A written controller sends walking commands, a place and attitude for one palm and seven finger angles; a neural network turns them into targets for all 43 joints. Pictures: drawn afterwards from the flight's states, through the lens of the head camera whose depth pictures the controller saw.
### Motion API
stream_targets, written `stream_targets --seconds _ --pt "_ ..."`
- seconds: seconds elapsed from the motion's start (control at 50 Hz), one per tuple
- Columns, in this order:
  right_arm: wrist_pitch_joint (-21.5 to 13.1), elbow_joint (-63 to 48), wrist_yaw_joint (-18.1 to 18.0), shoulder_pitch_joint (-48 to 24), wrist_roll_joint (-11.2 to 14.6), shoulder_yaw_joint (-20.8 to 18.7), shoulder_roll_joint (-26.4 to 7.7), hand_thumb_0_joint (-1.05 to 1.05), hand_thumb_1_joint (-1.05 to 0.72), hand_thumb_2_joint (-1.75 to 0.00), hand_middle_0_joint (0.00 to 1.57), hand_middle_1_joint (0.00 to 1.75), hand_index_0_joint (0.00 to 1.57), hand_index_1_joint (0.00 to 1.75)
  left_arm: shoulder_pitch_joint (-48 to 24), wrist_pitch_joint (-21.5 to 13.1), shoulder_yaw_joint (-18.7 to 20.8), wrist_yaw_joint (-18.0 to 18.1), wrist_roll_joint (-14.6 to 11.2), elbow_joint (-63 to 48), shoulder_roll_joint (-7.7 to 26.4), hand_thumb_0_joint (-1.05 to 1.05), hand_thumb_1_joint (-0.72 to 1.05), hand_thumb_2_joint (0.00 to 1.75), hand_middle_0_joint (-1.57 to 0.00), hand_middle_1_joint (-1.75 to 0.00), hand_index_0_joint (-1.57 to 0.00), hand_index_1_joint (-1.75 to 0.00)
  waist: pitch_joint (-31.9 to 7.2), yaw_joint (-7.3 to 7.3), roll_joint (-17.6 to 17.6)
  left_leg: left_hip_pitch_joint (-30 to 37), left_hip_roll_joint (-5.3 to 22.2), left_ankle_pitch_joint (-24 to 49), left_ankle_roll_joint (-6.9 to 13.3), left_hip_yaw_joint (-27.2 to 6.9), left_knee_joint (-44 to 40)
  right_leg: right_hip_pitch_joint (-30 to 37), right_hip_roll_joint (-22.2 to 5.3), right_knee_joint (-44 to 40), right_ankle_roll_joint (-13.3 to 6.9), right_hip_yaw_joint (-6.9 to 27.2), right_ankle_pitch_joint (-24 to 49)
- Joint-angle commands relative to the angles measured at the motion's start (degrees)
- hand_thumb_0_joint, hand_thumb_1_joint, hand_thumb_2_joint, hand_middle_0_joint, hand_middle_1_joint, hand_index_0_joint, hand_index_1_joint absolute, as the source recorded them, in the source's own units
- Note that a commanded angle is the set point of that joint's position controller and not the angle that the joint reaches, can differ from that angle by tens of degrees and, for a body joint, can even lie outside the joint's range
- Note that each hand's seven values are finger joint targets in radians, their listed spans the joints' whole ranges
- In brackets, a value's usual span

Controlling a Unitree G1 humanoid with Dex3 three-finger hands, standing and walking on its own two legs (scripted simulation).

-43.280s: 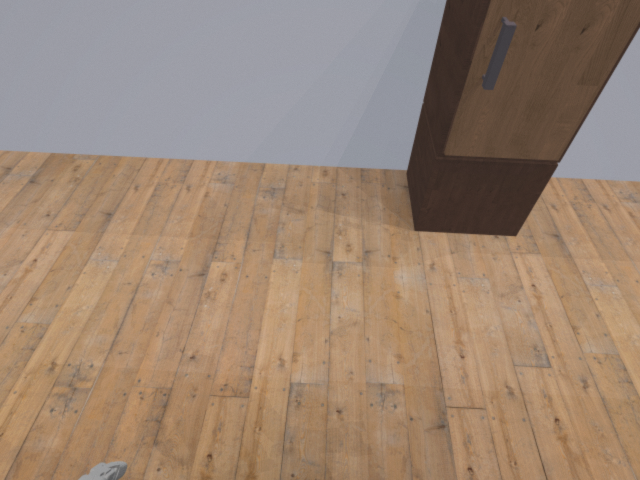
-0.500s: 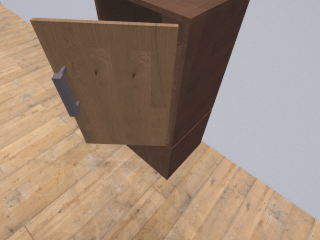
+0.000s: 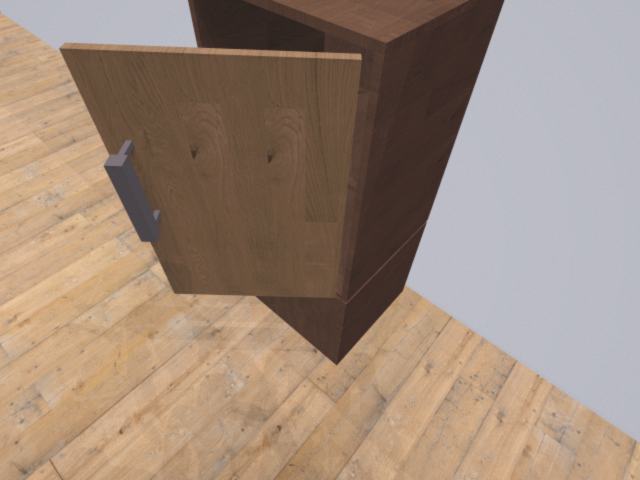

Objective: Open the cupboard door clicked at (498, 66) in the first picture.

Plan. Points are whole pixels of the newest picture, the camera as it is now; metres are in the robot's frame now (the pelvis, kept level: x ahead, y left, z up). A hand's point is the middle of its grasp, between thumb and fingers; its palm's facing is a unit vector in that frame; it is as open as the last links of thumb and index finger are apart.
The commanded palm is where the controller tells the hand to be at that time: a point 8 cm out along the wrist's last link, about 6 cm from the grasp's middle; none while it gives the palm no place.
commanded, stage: look again from close up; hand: left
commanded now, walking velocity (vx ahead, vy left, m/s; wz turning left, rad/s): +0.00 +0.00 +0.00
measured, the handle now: (139, 192) +0.54 +0.34 +0.02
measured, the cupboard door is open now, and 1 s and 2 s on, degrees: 41 41 41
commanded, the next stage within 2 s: shuffle to correct the standing spot in 0.46 s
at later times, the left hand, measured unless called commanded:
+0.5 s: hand out of the picture -0.06 +0.21 -0.18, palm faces +0.00 -0.98 -0.19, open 7.4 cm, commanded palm none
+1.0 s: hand out of the picture -0.06 +0.22 -0.19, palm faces +0.02 -0.98 -0.17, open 7.4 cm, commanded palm none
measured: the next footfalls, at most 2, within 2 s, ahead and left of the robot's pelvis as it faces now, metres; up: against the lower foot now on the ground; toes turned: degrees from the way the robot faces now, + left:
left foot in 1.28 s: +0.09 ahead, +0.25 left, +0.00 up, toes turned +6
right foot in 1.44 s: +0.03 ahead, -0.01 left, +0.00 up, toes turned -1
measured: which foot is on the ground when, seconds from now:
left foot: down 0.00-1.00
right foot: down 0.00-1.00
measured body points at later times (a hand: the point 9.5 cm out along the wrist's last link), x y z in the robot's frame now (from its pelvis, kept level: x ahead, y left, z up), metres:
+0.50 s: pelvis -0.06 +0.03 -0.01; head -0.07 +0.04 +0.44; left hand -0.06 +0.26 -0.17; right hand -0.04 -0.20 -0.16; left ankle -0.03 +0.13 -0.74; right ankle -0.08 -0.11 -0.74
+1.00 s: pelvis -0.04 +0.05 -0.01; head -0.04 +0.06 +0.44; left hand -0.06 +0.27 -0.17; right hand -0.07 -0.17 -0.17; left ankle -0.03 +0.13 -0.74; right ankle -0.06 -0.06 -0.73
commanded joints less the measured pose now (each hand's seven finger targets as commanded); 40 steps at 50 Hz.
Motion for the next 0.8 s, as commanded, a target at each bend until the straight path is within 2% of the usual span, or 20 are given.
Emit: stream_targets --seconds 0.0,0.02,0.04,0.06,0.1,0.12,0.16,0.18,0.2,0.22,0.28,0.36,0.42,0.48,0.54,0.6,0.66,0.72,0.74,0.78 --pt "-1.1 -8.9 1.0 -1.7 0.5 -0.5 -5.9 0.0 -0.9 -0.9 0.2 0.3 0.2 0.3 8.3 -3.0 1.3 2.5 1.2 -2.2 9.2 0.0 0.9 0.9 -0.2 -0.3 -0.2 -0.3 2.9 -0.22 -0.1 -8.0 1.7 14.9 1.3 1.7 12.4 -3.3 -9.2 2.2 -0.4 6.2 62.7" --pt "-1.7 -8.6 0.8 4.0 0.0 -0.7 -4.2 0.0 -0.9 -0.9 0.2 0.3 0.2 0.3 8.4 -3.3 1.1 2.2 1.0 -3.5 8.3 0.0 0.9 0.9 -0.2 -0.3 -0.2 -0.3 -6.0 -1.88 -2.8 -6.4 0.7 11.6 2.5 2.1 8.3 2.0 -9.0 8.9 -1.9 5.8 70.2" --pt "-2.0 -8.1 0.6 6.2 -0.1 -1.1 -5.8 0.0 -0.9 -0.9 0.2 0.3 0.2 0.3 6.9 -3.0 0.7 2.0 0.5 -4.7 7.7 0.0 0.9 0.9 -0.2 -0.3 -0.2 -0.3 -11.3 -2.24 -2.9 -3.2 0.9 18.9 3.5 1.4 7.8 4.2 -7.6 13.1 -1.8 3.5 66.5" --pt "-2.0 -7.8 0.3 6.4 0.1 -1.4 -7.0 0.0 -0.9 -0.9 0.2 0.3 0.2 0.3 7.4 -2.6 0.8 1.9 0.3 -5.2 7.1 0.0 0.9 0.9 -0.2 -0.3 -0.2 -0.3 -12.5 -1.52 -1.7 -0.6 2.7 26.9 3.9 0.2 8.8 1.6 -6.4 13.7 -1.5 3.3 55.8" --pt "-1.5 -8.1 0.0 5.5 0.2 -1.4 -8.0 0.0 -0.9 -0.9 0.2 0.3 0.2 0.3 6.5 -1.3 0.4 1.7 0.4 -6.0 5.2 0.0 0.9 0.9 -0.2 -0.3 -0.2 -0.3 -7.0 -0.47 2.4 0.3 6.0 32.9 4.5 -2.1 7.8 -5.6 -4.0 10.2 -1.6 2.8 27.8" --pt "-1.3 -8.5 0.0 4.3 0.1 -1.3 -8.1 0.0 -0.9 -0.9 0.2 0.3 0.2 0.3 6.5 -0.8 0.5 1.5 0.6 -6.1 4.4 0.0 0.9 0.9 -0.2 -0.3 -0.2 -0.3 -3.0 -0.15 4.0 -1.5 6.4 32.0 4.6 -3.0 7.0 -8.0 -3.1 8.2 -1.7 2.9 19.4" --pt "-1.0 -9.3 0.1 3.0 0.0 -0.9 -7.4 0.0 -0.9 -0.9 0.2 0.3 0.2 0.3 7.3 -0.6 0.4 1.1 0.6 -6.0 4.9 0.0 0.9 0.9 -0.2 -0.3 -0.2 -0.3 1.2 0.21 3.2 -4.8 5.2 23.8 4.2 -3.4 5.8 -9.6 -3.3 5.7 -2.3 4.2 16.5" --pt "-1.0 -9.5 0.3 2.5 0.1 -0.8 -7.1 0.0 -0.9 -0.9 0.2 0.3 0.2 0.3 7.1 -0.4 0.3 0.9 0.6 -6.1 5.3 0.0 0.9 0.9 -0.2 -0.3 -0.2 -0.3 1.4 0.05 3.2 -5.3 4.5 20.6 4.1 -3.3 4.8 -9.6 -3.7 5.3 -2.3 4.5 16.1" --pt "-1.1 -9.1 0.5 3.1 0.0 -0.8 -7.2 0.0 -0.9 -0.9 0.2 0.3 0.2 0.3 7.1 -0.2 0.3 0.9 0.8 -5.9 5.5 0.0 0.9 0.9 -0.2 -0.3 -0.2 -0.3 -0.1 -0.07 4.9 -4.5 4.5 23.0 4.4 -3.7 4.5 -8.5 -3.4 6.1 -2.1 3.8 15.3" --pt "-1.0 -9.1 0.5 2.8 0.0 -0.9 -7.9 0.0 -0.9 -0.9 0.2 0.3 0.2 0.3 7.1 -0.1 0.4 0.8 0.7 -6.1 5.9 0.0 0.9 0.9 -0.2 -0.3 -0.2 -0.3 -1.4 0.08 2.4 -4.4 4.9 20.2 4.5 -3.9 4.6 -8.3 -2.9 6.1 -1.7 3.6 12.3" --pt "-0.6 -9.5 0.8 1.3 0.0 -1.0 -7.9 0.0 -0.9 -0.9 0.2 0.3 0.2 0.3 5.8 0.4 0.1 0.3 0.6 -6.6 5.4 0.0 0.9 0.9 -0.2 -0.3 -0.2 -0.3 3.4 0.1 1.1 -8.6 4.2 3.2 4.5 -4.9 0.2 -11.3 -2.9 3.2 -1.6 4.4 2.5" --pt "-0.3 -9.7 1.3 1.6 -0.2 -1.1 -8.2 0.0 -0.9 -0.9 0.2 0.3 0.2 0.3 6.2 0.6 0.0 0.0 0.8 -7.0 5.7 0.0 0.9 0.9 -0.2 -0.3 -0.2 -0.3 6.2 0.11 2.1 -12.4 4.0 -10.1 4.3 -6.5 -4.7 -12.9 -2.5 1.9 -1.6 4.6 -2.9" --pt "-0.4 -9.5 1.3 2.1 -0.2 -1.2 -8.4 0.0 -0.9 -0.9 0.2 0.3 0.2 0.3 7.6 0.5 -0.1 -0.1 0.9 -6.9 5.4 0.0 0.9 0.9 -0.2 -0.3 -0.2 -0.3 4.6 0.44 3.1 -12.1 4.3 -12.0 4.5 -7.0 -6.1 -12.1 -2.5 1.8 -1.4 4.3 -2.4" --pt "-0.6 -9.0 1.4 2.7 -0.1 -1.1 -8.4 0.0 -0.9 -0.9 0.2 0.3 0.2 0.3 8.6 0.1 -0.2 -0.3 0.8 -6.3 5.2 0.0 0.9 0.9 -0.2 -0.3 -0.2 -0.3 2.5 0.48 2.8 -11.2 4.4 -10.4 4.5 -6.8 -6.0 -11.3 -2.9 1.5 -1.4 4.4 -0.7" --pt "-0.7 -8.2 1.3 3.5 0.0 -0.9 -7.9 0.0 -0.9 -0.9 0.2 0.3 0.2 0.3 9.0 0.0 -0.4 -0.2 0.8 -5.8 4.9 0.0 0.9 0.9 -0.2 -0.3 -0.2 -0.3 3.4 0.47 2.0 -11.3 4.1 -9.3 4.4 -6.5 -5.8 -11.9 -3.3 0.6 -1.4 4.8 -0.7" --pt "-0.2 -7.5 1.6 4.5 -0.1 -0.9 -7.8 0.0 -0.9 -0.9 0.2 0.3 0.2 0.3 9.9 -0.1 0.1 -0.2 1.1 -5.4 5.7 0.0 0.9 0.9 -0.2 -0.3 -0.2 -0.3 3.3 0.66 0.8 -11.4 2.5 -11.5 4.3 -4.9 -3.0 -12.6 -4.2 -0.6 -2.1 6.2 -8.4" --pt "0.4 -7.8 1.9 4.8 -0.3 -0.9 -6.6 0.0 -0.9 -0.9 0.2 0.3 0.2 0.3 10.4 0.1 1.1 -0.3 1.0 -5.2 7.0 0.0 0.9 0.9 -0.2 -0.3 -0.2 -0.3 5.3 0.67 -3.1 -13.4 -0.3 -10.3 3.5 -1.5 3.7 -15.3 -7.7 -4.3 -4.0 11.1 -16.8" --pt "0.4 -8.0 2.1 5.9 -0.3 -0.9 -5.3 0.0 -0.9 -0.9 0.2 0.3 0.2 0.3 10.1 0.1 2.1 -0.1 0.9 -5.7 8.4 0.0 0.9 0.9 -0.2 -0.3 -0.2 -0.3 5.5 0.31 -6.8 -13.1 -1.3 -6.5 3.0 1.5 10.0 -16.4 -11.8 -7.2 -5.9 14.9 -18.0" --pt "0.2 -7.9 2.1 6.6 -0.3 -0.9 -5.0 0.0 -0.9 -0.9 0.2 0.3 0.2 0.3 9.5 0.1 2.3 0.0 0.9 -5.9 8.3 0.0 0.9 0.9 -0.2 -0.3 -0.2 -0.3 6.1 -0.06 -6.2 -11.9 -1.0 -5.7 3.1 1.5 9.5 -17.6 -12.0 -6.4 -6.1 14.1 -16.5" --pt "-0.3 -7.4 2.1 8.8 -0.3 -0.9 -5.3 0.0 -0.9 -0.9 0.2 0.3 0.2 0.3 8.6 0.3 2.5 -0.1 1.1 -6.1 7.4 0.0 0.9 0.9 -0.2 -0.3 -0.2 -0.3 5.7 -0.81 -2.1 -8.5 -0.5 -5.0 3.4 0.4 4.8 -18.7 -9.2 -0.9 -5.2 9.5 -12.5"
